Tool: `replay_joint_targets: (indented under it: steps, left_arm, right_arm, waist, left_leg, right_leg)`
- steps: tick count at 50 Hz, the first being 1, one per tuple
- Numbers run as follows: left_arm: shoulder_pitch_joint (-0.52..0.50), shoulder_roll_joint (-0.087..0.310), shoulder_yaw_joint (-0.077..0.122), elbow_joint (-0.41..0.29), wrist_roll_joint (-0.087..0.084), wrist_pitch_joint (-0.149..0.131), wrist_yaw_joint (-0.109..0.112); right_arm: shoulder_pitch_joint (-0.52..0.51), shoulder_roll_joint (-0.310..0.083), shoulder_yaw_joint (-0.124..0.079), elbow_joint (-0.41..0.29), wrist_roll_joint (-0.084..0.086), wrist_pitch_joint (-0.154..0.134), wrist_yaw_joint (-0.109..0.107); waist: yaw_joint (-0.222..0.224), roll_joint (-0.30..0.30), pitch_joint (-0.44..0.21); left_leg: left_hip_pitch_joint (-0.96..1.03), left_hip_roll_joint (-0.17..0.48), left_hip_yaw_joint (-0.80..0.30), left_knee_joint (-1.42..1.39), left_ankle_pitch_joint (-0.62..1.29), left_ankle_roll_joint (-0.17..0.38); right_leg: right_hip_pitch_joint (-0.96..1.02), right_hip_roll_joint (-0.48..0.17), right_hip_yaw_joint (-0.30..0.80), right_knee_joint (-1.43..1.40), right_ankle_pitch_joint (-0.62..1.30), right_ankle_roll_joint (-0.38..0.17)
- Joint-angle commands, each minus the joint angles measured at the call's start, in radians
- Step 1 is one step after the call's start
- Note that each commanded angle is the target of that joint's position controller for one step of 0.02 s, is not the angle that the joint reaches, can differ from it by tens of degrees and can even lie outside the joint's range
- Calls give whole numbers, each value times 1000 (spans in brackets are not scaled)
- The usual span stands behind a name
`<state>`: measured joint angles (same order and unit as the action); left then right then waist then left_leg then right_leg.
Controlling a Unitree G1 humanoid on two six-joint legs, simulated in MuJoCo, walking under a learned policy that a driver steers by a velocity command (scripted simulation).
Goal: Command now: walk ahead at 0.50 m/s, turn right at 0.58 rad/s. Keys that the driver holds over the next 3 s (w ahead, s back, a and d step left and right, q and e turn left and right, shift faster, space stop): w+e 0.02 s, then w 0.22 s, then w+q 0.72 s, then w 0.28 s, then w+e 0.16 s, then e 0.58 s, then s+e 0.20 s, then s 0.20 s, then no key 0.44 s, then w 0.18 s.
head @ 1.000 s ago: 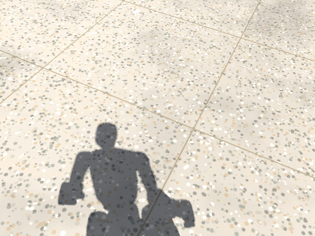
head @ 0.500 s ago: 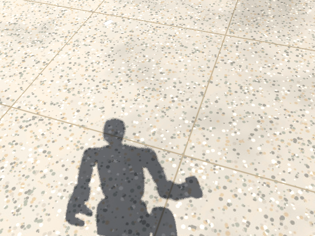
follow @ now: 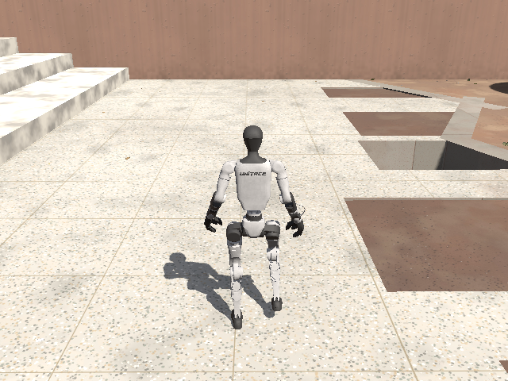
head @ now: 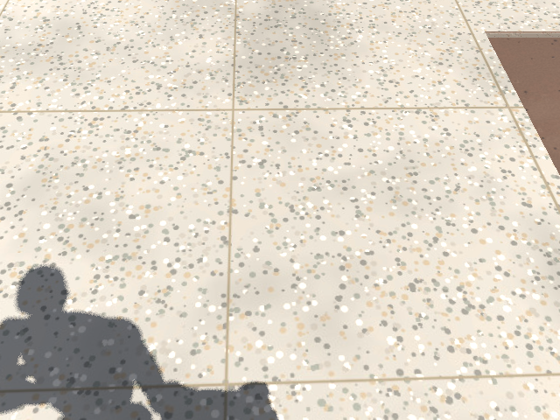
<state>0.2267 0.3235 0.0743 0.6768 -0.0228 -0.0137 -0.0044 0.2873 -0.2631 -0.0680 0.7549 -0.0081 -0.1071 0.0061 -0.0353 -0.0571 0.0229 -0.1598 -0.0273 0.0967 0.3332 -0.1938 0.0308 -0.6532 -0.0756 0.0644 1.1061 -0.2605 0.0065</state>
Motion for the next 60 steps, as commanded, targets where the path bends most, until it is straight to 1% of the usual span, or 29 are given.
replay_joint_targets:
  steps: [1, 5, 9, 11, 12, 13, 14, 15, 16, 17, 18, 19, 20, 22, 25, 30, 35, 38, 40, 41, 42, 43, 44, 45, 46, 47, 50, 55, 60]
  left_arm:
    - [-4, 20, 1, -70, 4, -9, -8]
    - [-140, -16, -18, -100, 6, -31, -31]
    - [-229, 6, -15, -148, 2, -38, -47]
    - [-181, 38, 0, -147, 9, -38, -47]
    - [-63, 68, 20, -116, 14, -38, -43]
    - [92, 124, 48, -70, 16, -36, -31]
    - [247, 224, 71, -49, 31, -30, -10]
    - [243, 247, 62, -56, 31, -36, -13]
    - [218, 156, 40, -52, 28, -45, -18]
    - [161, 125, 28, -43, 23, -51, -19]
    - [94, 90, 18, -39, 21, -55, -22]
    - [46, 57, 10, -41, 25, -62, -25]
    - [18, 39, 7, -38, 30, -72, -26]
    - [5, 38, 12, -18, 35, -95, -24]
    - [21, 45, 19, 18, 44, -105, -10]
    - [45, 75, 27, 55, 36, -98, 9]
    - [111, 107, 40, 104, 14, -64, 19]
    - [86, 147, 50, 100, 8, -39, 32]
    - [52, 163, 50, 92, 1, -26, 40]
    - [64, 134, 36, 77, 14, -35, 44]
    - [173, -25, -12, 29, 44, -65, 22]
    - [66, 47, -7, 17, 10, -107, 6]
    - [-31, 91, 5, -16, -25, -128, -3]
    - [-47, 82, 0, -20, -14, -138, 2]
    - [-51, 87, 7, -10, 15, -137, 9]
    - [-29, 95, 14, -8, 25, -126, 9]
    - [4, 61, 9, 1, 35, -90, 9]
    - [-162, 6, -17, -32, 33, -87, 1]
    - [-284, 33, -14, -69, 16, -103, -23]
  right_arm:
    - [-67, -147, -36, -51, 0, -19, -3]
    - [-15, -174, -36, -7, 15, -5, -3]
    - [46, -215, -46, 42, 42, 16, 2]
    - [42, -237, -49, 57, 49, 29, -2]
    - [31, -238, -46, 62, 50, 37, -6]
    - [53, -203, -29, 67, 43, 36, -10]
    - [78, -115, 5, 34, 13, 27, -6]
    - [153, -63, 28, 36, 22, 5, 4]
    - [57, -174, -5, 35, 58, -2, 9]
    - [-8, -179, -8, 10, 68, -4, 11]
    - [-31, -161, -6, 14, 50, -1, 3]
    - [-22, -157, -12, 21, 37, 11, 1]
    - [17, -142, -12, 37, 39, 27, 2]
    - [44, -101, -8, 50, 42, 51, 0]
    - [-21, -87, -9, 29, 38, 62, -6]
    - [-155, -56, 5, -15, 28, 52, 21]
    - [-280, -49, 14, -94, 29, 50, 54]
    - [-230, -87, -6, -117, 31, 56, 65]
    - [2, -167, -51, -72, 35, 61, 53]
    - [151, -251, -85, -42, 34, 71, 31]
    - [122, -342, -96, -50, 39, 64, 25]
    - [155, -264, -72, -74, 31, 51, 28]
    - [121, -214, -59, -71, 23, 40, 29]
    - [55, -188, -51, -80, 29, 36, 29]
    - [-12, -155, -41, -94, 29, 36, 27]
    - [-47, -134, -32, -112, 16, 35, 22]
    - [-58, -141, -31, -114, 15, 30, 9]
    - [13, -160, -29, -69, 21, 34, -11]
    - [91, -174, -28, -24, 26, 40, -10]
  waist:
    - [25, 124, 5]
    - [-27, 101, 30]
    - [-36, 116, 62]
    - [13, 144, 20]
    - [88, 143, -53]
    - [157, 126, -152]
    - [190, -51, -305]
    - [136, -190, -450]
    - [173, -64, -352]
    - [146, -61, -202]
    - [105, -9, -137]
    - [71, -31, -89]
    - [42, -47, -81]
    - [17, -31, -61]
    - [24, -5, -5]
    - [70, 12, 47]
    - [110, 24, 88]
    - [54, -26, 12]
    - [-82, -25, -120]
    - [-145, 72, -209]
    - [-8, 326, -287]
    - [-86, 205, -399]
    - [-96, 158, -261]
    - [-48, 74, -168]
    - [-7, 46, -108]
    - [29, 70, -94]
    - [58, 82, -68]
    - [-13, 123, -29]
    - [-67, 136, 11]
  left_leg:
    - [42, 284, -147, -184, 234, 169]
    - [53, 257, -46, -183, 245, 144]
    - [169, 314, -51, -147, 290, 136]
    - [214, 320, -32, -42, 547, 116]
    - [192, 291, 12, 104, 702, 91]
    - [61, 244, 39, 309, 678, 57]
    - [-262, 154, 53, 689, 248, 2]
    - [-482, 8, -130, 936, -416, -23]
    - [-571, 57, -221, 1007, -379, -14]
    - [-606, 100, -194, 975, -291, -4]
    - [-572, 141, -182, 912, -206, -7]
    - [-527, 165, -183, 867, -143, -13]
    - [-466, 179, -192, 856, -90, -18]
    - [-446, 174, -195, 841, -33, -33]
    - [-534, 162, -228, 742, 83, -49]
    - [-533, 137, -158, 453, 294, -35]
    - [-592, 119, -85, 318, 201, 14]
    - [-447, 36, 3, 310, 52, 69]
    - [-113, -45, 25, 247, 54, 131]
    - [188, 45, -160, 205, 74, 186]
    - [517, 302, -732, 127, -70, 379]
    - [577, 352, -932, -11, -157, 399]
    - [487, 328, -786, -35, -91, 345]
    - [334, 285, -664, -34, 7, 309]
    - [198, 247, -572, -44, 117, 287]
    - [108, 222, -521, -65, 203, 282]
    - [-21, 191, -414, -105, 345, 281]
    - [-79, 111, -264, -112, 314, 198]
    - [60, 189, -343, -68, 201, 188]
  right_leg:
    - [-75, -47, 35, -98, 140, 11]
    - [15, -12, -30, -358, 284, -14]
    - [24, 13, -64, -486, 172, -57]
    - [133, 57, -105, -536, 90, -93]
    - [314, 97, -138, -591, 134, -120]
    - [588, 94, -115, -583, 183, -148]
    - [946, -168, 233, -574, 195, -246]
    - [1067, -353, 661, -727, 92, -366]
    - [980, -319, 563, -757, 54, -316]
    - [838, -279, 382, -772, 112, -273]
    - [713, -230, 280, -798, 161, -240]
    - [618, -195, 198, -836, 212, -223]
    - [556, -175, 142, -877, 222, -215]
    - [504, -172, 66, -932, 291, -223]
    - [516, -165, -39, -966, 363, -211]
    - [569, -154, -173, -997, 360, -174]
    - [745, -210, -227, -928, 477, -158]
    - [794, -211, -267, -754, 919, -124]
    - [704, -167, -297, -421, 1028, -82]
    - [473, -118, -295, -122, 723, -37]
    - [10, 103, -190, 234, -283, 28]
    - [-102, 114, 37, 326, -333, 5]
    - [-170, 64, 47, 294, -240, -20]
    - [-141, 19, 39, 201, -151, -31]
    - [-81, -9, 30, 116, -110, -24]
    - [-8, -29, 38, 77, -79, -16]
    - [47, -38, -1, -41, -22, 30]
    - [102, -1, -43, -406, 325, 53]
    - [69, 28, -33, -571, 359, 13]
